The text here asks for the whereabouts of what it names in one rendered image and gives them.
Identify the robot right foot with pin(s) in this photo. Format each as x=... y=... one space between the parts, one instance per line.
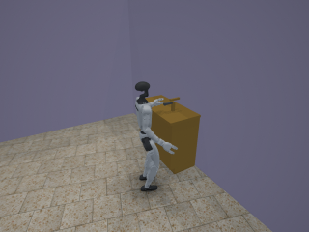
x=150 y=188

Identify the right robot forearm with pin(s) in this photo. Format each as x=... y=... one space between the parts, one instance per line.
x=153 y=137

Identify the tap lever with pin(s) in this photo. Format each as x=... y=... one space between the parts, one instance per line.
x=167 y=103

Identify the left robot hand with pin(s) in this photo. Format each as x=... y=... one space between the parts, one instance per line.
x=158 y=101

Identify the right robot hand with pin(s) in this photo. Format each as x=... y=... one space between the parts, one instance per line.
x=167 y=146

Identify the right robot upper arm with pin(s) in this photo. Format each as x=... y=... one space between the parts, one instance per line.
x=146 y=111

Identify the right robot thigh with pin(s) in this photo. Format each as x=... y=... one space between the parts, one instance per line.
x=150 y=146

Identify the counter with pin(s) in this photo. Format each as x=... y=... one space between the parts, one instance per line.
x=178 y=125

